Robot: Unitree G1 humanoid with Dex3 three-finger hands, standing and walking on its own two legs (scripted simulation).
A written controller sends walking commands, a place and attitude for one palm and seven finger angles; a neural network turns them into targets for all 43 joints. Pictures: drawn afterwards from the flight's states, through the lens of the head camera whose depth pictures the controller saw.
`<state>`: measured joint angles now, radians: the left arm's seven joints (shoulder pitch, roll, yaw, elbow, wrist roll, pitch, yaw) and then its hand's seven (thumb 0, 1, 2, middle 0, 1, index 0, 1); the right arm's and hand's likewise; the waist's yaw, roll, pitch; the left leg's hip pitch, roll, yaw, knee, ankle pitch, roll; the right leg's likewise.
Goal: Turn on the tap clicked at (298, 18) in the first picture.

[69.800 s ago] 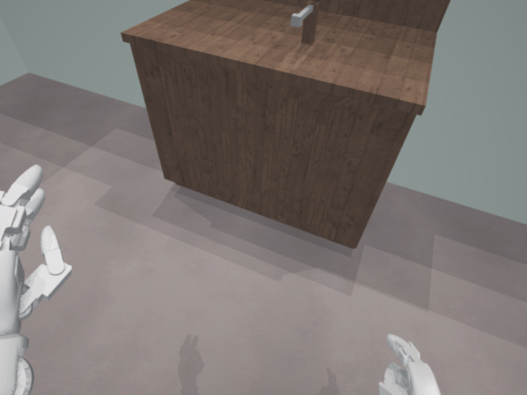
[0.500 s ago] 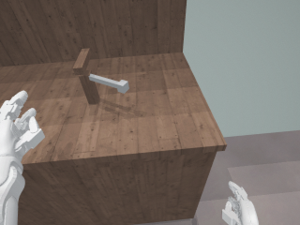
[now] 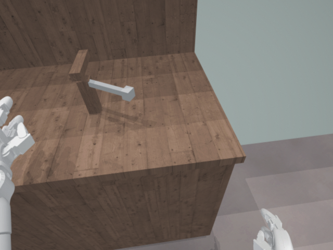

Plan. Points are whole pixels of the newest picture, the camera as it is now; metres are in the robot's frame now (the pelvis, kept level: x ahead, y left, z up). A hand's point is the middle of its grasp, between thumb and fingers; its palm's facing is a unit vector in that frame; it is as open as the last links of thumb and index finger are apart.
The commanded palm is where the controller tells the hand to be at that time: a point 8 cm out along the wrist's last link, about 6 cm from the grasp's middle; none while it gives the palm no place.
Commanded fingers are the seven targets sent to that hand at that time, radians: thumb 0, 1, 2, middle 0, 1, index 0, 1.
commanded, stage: reach beside the lever's end, fingers flat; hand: left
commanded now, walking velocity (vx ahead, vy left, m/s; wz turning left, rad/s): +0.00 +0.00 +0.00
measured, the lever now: (128, 93) +0.46 +0.16 +0.16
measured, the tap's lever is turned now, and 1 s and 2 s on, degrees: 57 57 57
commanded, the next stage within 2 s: push the lever round in 0.94 s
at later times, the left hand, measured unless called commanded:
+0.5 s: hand (35, 128) +0.31 +0.34 +0.16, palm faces +0.49 -0.86 -0.12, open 7.8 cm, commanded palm +0.26 +0.38 +0.16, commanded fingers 0.00 0.90 0.90 -0.15 -0.15 -0.15 -0.15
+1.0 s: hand (34, 130) +0.31 +0.34 +0.16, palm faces +0.48 -0.87 -0.11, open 7.8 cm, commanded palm +0.26 +0.38 +0.15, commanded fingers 0.00 0.90 0.90 -0.15 -0.15 -0.15 -0.15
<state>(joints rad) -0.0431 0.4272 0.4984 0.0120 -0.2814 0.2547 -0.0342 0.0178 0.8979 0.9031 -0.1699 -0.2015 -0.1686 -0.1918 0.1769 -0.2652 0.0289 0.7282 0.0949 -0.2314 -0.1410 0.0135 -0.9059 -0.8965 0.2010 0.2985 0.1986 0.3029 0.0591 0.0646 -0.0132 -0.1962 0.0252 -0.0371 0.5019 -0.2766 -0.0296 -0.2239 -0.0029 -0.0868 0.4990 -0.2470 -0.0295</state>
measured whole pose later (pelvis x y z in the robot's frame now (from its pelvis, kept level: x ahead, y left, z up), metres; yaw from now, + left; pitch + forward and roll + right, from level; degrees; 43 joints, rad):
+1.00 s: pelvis +0.01 +0.01 +0.00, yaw +0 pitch +0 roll +0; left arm -0.18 0.44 0.50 0.24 -0.23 0.15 -0.07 0.02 0.90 0.90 -0.15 -0.15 -0.15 -0.15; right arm 0.19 -0.26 0.03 0.72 0.08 -0.22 -0.14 0.01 -0.91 -0.90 0.20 0.30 0.20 0.30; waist 0.05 0.06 -0.01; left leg -0.23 0.02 -0.04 0.51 -0.28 -0.02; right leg -0.26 -0.01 -0.09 0.50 -0.25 -0.02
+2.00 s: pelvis +0.01 +0.01 +0.00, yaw +0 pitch +0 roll +0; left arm -0.16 0.30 0.38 0.08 -0.20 0.22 0.10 0.02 0.90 0.90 -0.15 -0.15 -0.15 -0.15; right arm 0.17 -0.25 0.02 0.72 0.08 -0.19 -0.13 0.01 -0.91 -0.90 0.20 0.30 0.20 0.30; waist 0.06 0.06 -0.02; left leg -0.21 0.02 -0.03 0.49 -0.28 -0.02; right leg -0.24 -0.01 -0.08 0.50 -0.25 -0.02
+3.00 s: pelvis -0.01 +0.00 +0.00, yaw +0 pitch -2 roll +0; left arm -0.31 0.10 0.21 0.09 -0.07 0.33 0.55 0.02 0.90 0.90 -0.15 -0.15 -0.15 -0.15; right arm 0.12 -0.22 0.01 0.77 0.03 -0.07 -0.09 0.01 -0.91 -0.90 0.20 0.30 0.20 0.30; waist 0.04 0.05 -0.02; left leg -0.19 0.02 -0.03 0.47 -0.25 -0.03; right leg -0.22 0.00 -0.08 0.47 -0.22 -0.03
